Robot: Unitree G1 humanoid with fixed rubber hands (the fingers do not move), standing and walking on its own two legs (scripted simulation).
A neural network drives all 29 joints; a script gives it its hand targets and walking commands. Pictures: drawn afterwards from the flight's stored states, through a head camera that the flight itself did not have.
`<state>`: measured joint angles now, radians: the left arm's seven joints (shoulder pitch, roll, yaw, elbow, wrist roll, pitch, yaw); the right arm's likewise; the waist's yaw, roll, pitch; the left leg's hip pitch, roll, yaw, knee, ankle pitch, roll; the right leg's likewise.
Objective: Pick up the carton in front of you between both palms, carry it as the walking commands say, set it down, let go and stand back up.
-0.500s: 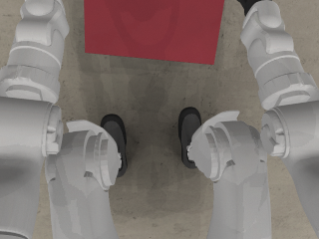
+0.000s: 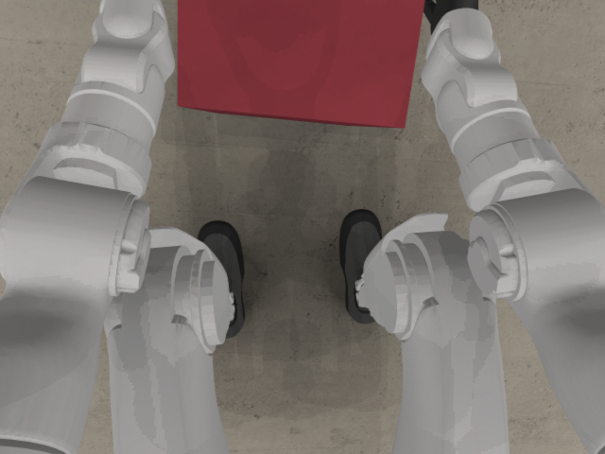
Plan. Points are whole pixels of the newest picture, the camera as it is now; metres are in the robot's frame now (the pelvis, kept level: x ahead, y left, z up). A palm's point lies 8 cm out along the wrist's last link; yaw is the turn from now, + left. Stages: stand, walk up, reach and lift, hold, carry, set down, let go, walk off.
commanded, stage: reach and lift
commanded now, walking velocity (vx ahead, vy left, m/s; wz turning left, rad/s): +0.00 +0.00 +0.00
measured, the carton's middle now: (294, 30) +0.52 +0.00 -0.25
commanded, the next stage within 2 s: none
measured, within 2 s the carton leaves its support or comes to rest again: leaves its support in 0.24 s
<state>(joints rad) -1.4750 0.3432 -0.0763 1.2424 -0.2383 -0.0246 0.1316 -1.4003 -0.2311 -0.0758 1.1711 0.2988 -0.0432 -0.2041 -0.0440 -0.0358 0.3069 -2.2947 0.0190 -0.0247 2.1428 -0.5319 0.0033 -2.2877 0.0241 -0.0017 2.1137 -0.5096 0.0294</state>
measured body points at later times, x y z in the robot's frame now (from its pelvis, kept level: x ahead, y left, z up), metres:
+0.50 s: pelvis +0.00 -0.01 +0.02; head +0.29 +0.03 +0.36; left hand +0.53 +0.17 -0.07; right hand +0.52 -0.14 -0.07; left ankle +0.12 +0.12 -0.34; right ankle +0.13 -0.13 -0.34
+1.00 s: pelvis +0.02 +0.00 +0.15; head +0.25 +0.03 +0.54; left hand +0.49 +0.17 +0.09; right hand +0.49 -0.13 +0.09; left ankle +0.12 +0.12 -0.34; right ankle +0.13 -0.12 -0.34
